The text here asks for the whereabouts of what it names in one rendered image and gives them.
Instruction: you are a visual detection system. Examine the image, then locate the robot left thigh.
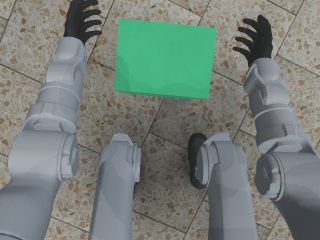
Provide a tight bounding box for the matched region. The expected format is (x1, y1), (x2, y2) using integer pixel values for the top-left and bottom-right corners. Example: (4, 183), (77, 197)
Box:
(88, 140), (141, 240)

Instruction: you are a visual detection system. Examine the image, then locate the robot left upper arm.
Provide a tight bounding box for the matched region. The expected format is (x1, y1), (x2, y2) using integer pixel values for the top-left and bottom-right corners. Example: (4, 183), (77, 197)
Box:
(0, 129), (80, 240)

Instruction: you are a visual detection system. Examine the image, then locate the left robot forearm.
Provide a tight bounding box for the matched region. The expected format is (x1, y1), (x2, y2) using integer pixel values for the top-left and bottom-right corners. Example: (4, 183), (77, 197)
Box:
(7, 36), (89, 175)

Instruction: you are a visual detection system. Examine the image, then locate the left robot hand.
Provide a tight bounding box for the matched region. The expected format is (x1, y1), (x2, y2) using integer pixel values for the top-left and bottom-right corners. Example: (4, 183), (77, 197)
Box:
(64, 0), (102, 47)

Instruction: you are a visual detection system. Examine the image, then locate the right robot forearm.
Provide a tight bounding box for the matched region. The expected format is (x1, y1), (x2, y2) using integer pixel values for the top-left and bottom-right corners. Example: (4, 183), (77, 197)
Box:
(243, 57), (320, 159)

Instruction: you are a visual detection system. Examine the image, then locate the carton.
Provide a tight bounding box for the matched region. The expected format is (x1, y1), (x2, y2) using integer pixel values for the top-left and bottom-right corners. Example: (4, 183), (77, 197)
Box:
(113, 18), (217, 99)

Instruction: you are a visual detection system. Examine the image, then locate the right robot hand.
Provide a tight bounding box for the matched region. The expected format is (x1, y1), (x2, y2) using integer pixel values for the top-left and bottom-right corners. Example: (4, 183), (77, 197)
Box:
(232, 14), (273, 68)

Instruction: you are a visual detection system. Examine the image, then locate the right robot foot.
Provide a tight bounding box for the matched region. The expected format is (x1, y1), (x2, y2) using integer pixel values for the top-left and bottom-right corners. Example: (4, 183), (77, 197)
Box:
(188, 133), (207, 189)

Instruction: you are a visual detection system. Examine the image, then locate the robot right upper arm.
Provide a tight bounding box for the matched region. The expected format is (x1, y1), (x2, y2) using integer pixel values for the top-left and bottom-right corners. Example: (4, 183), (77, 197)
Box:
(254, 151), (320, 240)

